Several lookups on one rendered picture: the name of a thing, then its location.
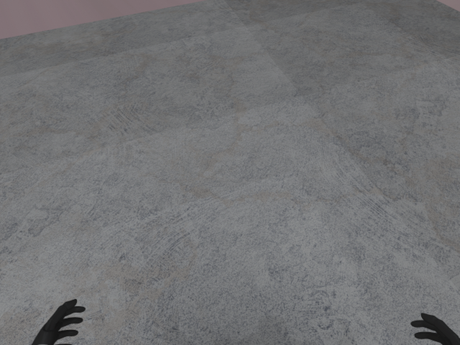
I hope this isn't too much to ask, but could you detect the robot left hand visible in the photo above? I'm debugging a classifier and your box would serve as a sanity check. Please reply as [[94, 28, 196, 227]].
[[32, 299, 86, 345]]

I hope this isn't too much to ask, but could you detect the robot right hand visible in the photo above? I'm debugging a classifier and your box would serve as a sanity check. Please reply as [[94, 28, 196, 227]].
[[410, 313, 460, 345]]

